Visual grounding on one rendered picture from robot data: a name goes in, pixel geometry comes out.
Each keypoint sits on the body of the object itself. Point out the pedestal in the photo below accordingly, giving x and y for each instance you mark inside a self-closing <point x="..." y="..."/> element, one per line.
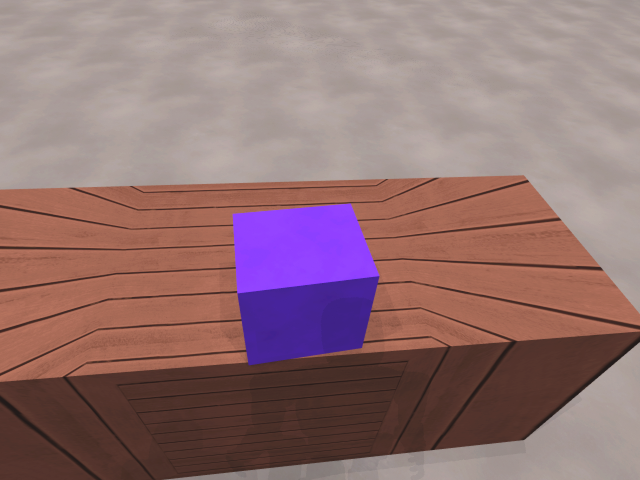
<point x="122" y="352"/>

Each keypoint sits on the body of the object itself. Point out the carton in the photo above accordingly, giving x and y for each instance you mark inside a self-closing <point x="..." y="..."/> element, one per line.
<point x="306" y="281"/>

